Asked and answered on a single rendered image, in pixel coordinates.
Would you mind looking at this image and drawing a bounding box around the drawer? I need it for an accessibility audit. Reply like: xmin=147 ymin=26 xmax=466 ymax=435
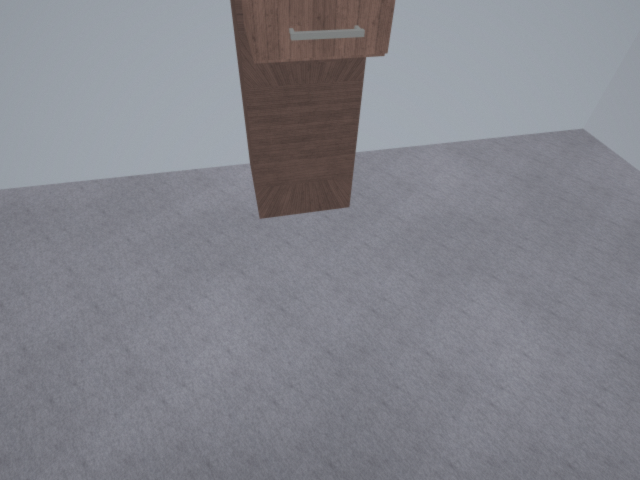
xmin=242 ymin=0 xmax=395 ymax=64

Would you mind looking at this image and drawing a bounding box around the cabinet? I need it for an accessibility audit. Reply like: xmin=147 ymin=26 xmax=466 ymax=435
xmin=230 ymin=0 xmax=366 ymax=219

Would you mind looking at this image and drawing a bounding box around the handle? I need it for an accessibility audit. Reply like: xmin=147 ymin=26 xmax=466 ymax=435
xmin=279 ymin=59 xmax=337 ymax=65
xmin=289 ymin=25 xmax=365 ymax=41

